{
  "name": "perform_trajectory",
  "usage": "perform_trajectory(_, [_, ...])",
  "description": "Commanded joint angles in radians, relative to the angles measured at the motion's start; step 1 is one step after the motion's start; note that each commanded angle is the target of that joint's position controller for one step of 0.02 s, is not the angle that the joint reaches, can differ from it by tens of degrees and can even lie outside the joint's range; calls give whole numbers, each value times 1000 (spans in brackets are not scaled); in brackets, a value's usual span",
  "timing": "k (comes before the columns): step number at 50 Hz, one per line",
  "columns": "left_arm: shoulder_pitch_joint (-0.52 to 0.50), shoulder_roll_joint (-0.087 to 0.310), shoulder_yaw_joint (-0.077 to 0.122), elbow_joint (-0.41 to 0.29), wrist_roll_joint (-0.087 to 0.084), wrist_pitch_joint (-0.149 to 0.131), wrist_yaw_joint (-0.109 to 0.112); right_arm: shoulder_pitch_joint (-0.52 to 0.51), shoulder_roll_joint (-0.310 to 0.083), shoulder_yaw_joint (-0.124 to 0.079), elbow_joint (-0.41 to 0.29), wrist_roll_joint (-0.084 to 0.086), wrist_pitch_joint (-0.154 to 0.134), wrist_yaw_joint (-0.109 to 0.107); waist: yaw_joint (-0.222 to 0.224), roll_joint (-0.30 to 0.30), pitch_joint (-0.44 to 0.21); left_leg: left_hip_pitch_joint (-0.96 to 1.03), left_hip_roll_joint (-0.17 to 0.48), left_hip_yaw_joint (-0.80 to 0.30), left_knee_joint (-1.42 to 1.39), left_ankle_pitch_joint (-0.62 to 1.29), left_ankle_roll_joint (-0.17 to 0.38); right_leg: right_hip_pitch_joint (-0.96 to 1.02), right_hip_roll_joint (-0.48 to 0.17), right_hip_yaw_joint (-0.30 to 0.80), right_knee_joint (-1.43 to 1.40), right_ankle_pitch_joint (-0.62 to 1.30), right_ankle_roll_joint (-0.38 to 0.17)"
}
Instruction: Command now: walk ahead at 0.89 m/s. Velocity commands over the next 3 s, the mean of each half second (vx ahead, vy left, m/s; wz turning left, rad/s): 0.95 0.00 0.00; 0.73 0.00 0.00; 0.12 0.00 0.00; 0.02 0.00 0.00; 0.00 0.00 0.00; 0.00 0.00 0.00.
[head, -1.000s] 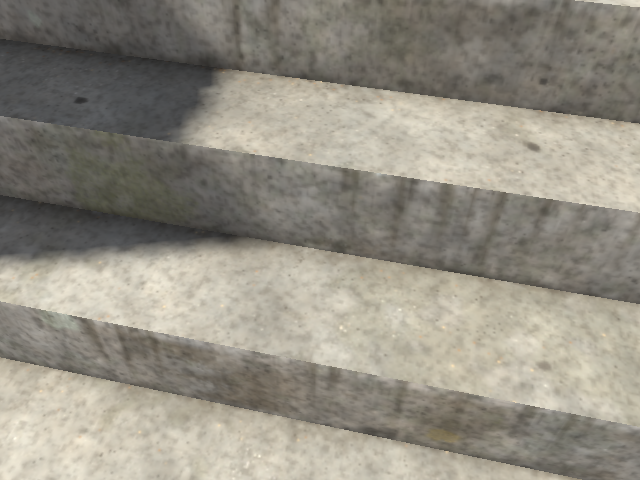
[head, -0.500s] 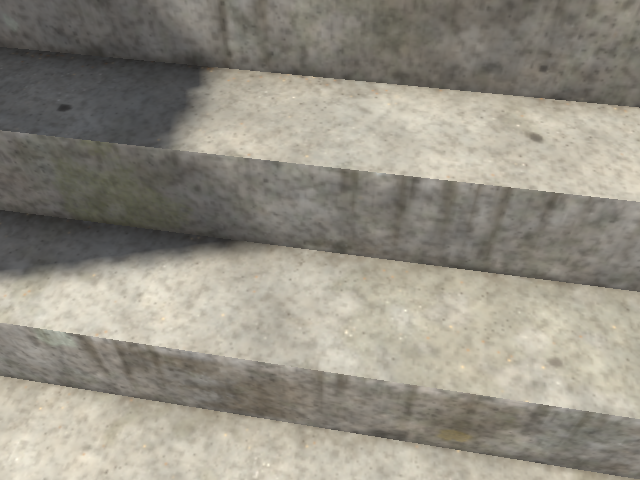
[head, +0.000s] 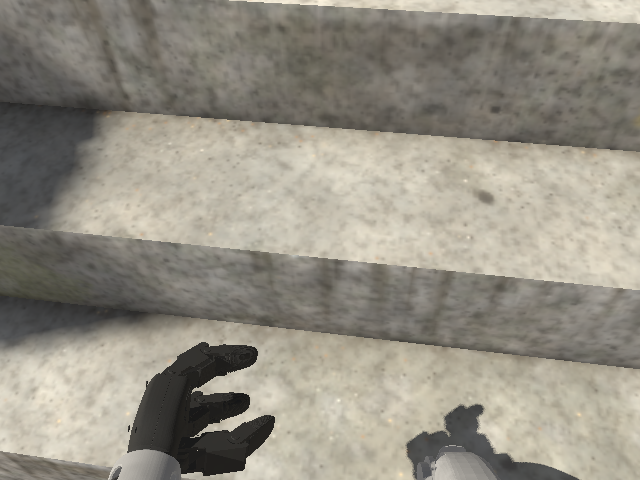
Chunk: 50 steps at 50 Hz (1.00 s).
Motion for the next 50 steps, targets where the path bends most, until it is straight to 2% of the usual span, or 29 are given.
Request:
perform_trajectory(1, [576, 433, 170, 188, -23, 23, 28, -67, -18, -19, -246, -84, -60, 32, 127, -458, -572, -710, -315, -413, 1229, 131, 102, 1217, -302, 1077, -1187, -253, -22])
perform_trajectory(3, [410, 259, 136, 306, -44, 22, 10, -191, 42, 11, -324, -140, -38, 32, 9, -271, -264, -829, -223, -186, 1320, 263, 135, 873, -198, 824, -1125, -480, -18])
perform_trajectory(5, [347, 27, 80, 408, -22, 5, -4, -218, 134, 42, -346, -139, -8, 20, -78, -179, -103, -928, -223, -165, 1458, 320, 146, 669, -135, 522, -992, -217, -27])
perform_trajectory(6, [365, -7, 69, 442, -11, -3, -6, -241, 142, 52, -369, -122, 7, 22, -92, -182, -45, -1010, -220, -136, 1553, 263, 136, 617, -139, 421, -1027, -129, -52])
perform_trajectory(9, [379, 31, 76, 482, -14, -67, -49, -381, 138, 78, -462, -106, 21, -18, -101, -95, 37, -1192, -202, -137, 1615, 123, 147, 586, -136, 273, -1168, 99, -48])
perform_trajectory(12, [492, 86, 71, 507, -34, -105, -56, -471, 128, 85, -492, -53, 35, -51, -58, -68, 58, -1326, -221, -46, 1792, 60, 131, 650, -203, 247, -1323, 134, -103])
perform_trajectory(16, [626, 98, 65, 551, -40, -101, -45, -731, 154, 120, -638, -64, 44, -48, 2, -26, 124, -1400, -151, 76, 1488, -80, 152, 747, -200, 136, -1537, 162, -61])
perform_trajectory(19, [685, 122, 66, 535, -83, -81, 9, -665, 152, 136, -633, -62, 74, -16, 8, -111, -24, -883, -102, 298, 1016, -140, 174, 794, -168, -42, -1704, 757, -116])
perform_trajectory(20, [679, 171, 69, 473, -120, -94, 18, -609, 117, 124, -594, -45, 67, -10, -8, -58, -152, -581, -198, 349, 860, -165, 153, 790, -187, -52, -1560, 1451, -149])
perform_trajectory(21, [662, 289, 96, 439, -103, -110, 23, -401, 100, 100, -514, -43, 74, -19, -102, -128, -319, -443, -245, 335, 927, -204, 145, 922, -248, -61, -1317, 2064, -165])
perform_trajectory(22, [638, 393, 137, 418, -97, -121, 13, -219, 54, 80, -492, -47, 83, -21, -188, -256, -417, -428, -255, 258, 757, -362, 148, 1125, -309, -30, -1079, 2269, -187])
perform_trajectory(23, [592, 387, 153, 383, -100, -133, -15, -158, -45, 47, -469, -66, 78, -13, -210, -244, -480, -328, -270, 170, 594, -387, 161, 1152, -305, 4, -839, 2268, -180])
perform_trajectory(24, [561, 291, 151, 322, -103, -148, -44, -75, -165, -10, -416, -104, 76, -19, -188, -83, -488, -211, -109, -257, 324, -593, 213, 935, -203, 58, -576, 1988, -144])
perform_trajectory(25, [461, 188, 148, 265, -63, -150, -78, -19, -222, -45, -325, -97, 100, -46, -171, 135, -417, -145, 33, -854, -153, -936, 289, 587, 38, 111, -215, 884, -125])
perform_trajectory(26, [326, 116, 142, 175, 14, -143, -64, -183, -187, -58, -329, -78, 93, -48, -130, 79, -323, -227, 83, -1069, -314, -961, 236, 346, 116, 271, 335, 615, -93])
perform_trajectory(28, [231, -46, 74, 28, 53, -140, -58, -267, 5, -12, -205, -72, 46, -35, 4, -71, -98, -425, 73, -684, -135, -632, 196, 104, 85, 266, 706, 631, -122])
perform_trajectory(31, [273, -178, 1, 8, 9, -94, -33, -72, 120, 19, -36, -95, 1, -24, 59, -112, 45, -440, 18, -289, -135, -212, 123, -137, 64, 254, 860, 491, -151])
perform_trajectory(35, [49, -136, -22, -68, -47, -34, 17, -30, 61, 40, 1, -80, -53, 15, 55, -69, 122, -510, 8, -115, -316, -117, 113, -308, 88, 124, 983, 208, -123])
perform_trajectory(38, [-131, -66, -35, -179, -39, -27, 19, 7, 21, 39, -6, -38, -53, -4, 55, -114, 148, -633, -29, 21, -552, 229, 85, 23, -19, -115, 338, 192, -95])
perform_trajectory(40, [63, -31, -37, -67, -80, -34, 2, 25, -28, 31, -77, 33, -51, -48, 71, -76, -105, -632, -50, 132, -475, 1159, 154, 694, 55, -242, -49, 214, -87])
perform_trajectory(41, [225, -30, -30, -27, -74, -22, 9, 37, -149, 6, -90, 50, -79, -66, 132, 39, -269, -435, 25, 102, -323, 1732, 191, 790, 76, -209, -78, 191, -87])
perform_trajectory(42, [-19, 127, -28, -222, -4, 132, -115, 228, -408, -42, 73, -93, -16, 138, 231, 436, -348, -263, 146, -69, -260, 2555, 372, 617, 200, -109, -379, 185, -66])
perform_trajectory(43, [170, 205, 18, -93, -27, 166, -128, 12, -347, -50, -15, -119, -8, 196, 277, 202, -295, -158, 159, -92, 47, 2621, 365, 695, 179, -72, -814, 282, -105])
perform_trajectory(44, [594, 193, 31, 146, -69, 194, -98, 213, -190, -5, -11, -241, 16, 232, 193, -54, -749, -396, 170, -154, 316, 2076, 232, 1311, 29, 277, -817, 609, -260])
perform_trajectory(45, [781, 186, 37, 200, 20, 212, -104, 308, -151, -27, 106, -216, 41, 244, 248, -270, -806, -521, -115, -157, 882, 350, 180, 1401, -284, 803, -1021, 1079, -517])
perform_trajectory(46, [754, 222, 63, 256, 67, 170, -110, 119, -198, -70, 65, -84, 51, 192, 282, -29, -397, -887, -274, -397, 1394, 379, 183, 1094, -312, 1001, -1176, 615, -406])
perform_trajectory(47, [580, 195, 61, 338, 50, 117, -114, -89, -79, -42, -40, -45, 59, 136, 146, -43, -174, -1158, -275, -384, 1550, 376, 217, 942, -223, 739, -1098, 355, -241])
perform_trajectory(48, [449, 76, 34, 384, 45, 69, -123, -109, 31, -11, -88, -77, 56, 81, 61, 0, -169, -1244, -299, -417, 1530, 349, 272, 922, -176, 569, -1062, 420, -201])
perform_trajectory(50, [303, -101, -17, 439, 27, 0, -144, -66, 60, 6, -141, -89, 67, 50, -71, 50, -184, -1193, -221, -328, 1357, 307, 272, 859, -98, 208, -1101, 575, -56])
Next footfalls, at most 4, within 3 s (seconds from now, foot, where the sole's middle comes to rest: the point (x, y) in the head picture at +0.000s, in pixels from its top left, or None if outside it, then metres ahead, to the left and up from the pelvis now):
0.46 left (304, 405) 0.43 0.07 -0.38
0.84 right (405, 186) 0.67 -0.08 -0.18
1.42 left None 0.91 0.17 0.03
1.94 right None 0.92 -0.08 0.03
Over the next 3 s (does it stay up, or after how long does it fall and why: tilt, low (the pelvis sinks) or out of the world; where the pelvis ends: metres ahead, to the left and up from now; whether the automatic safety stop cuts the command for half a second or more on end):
stays up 0.90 0.05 0.81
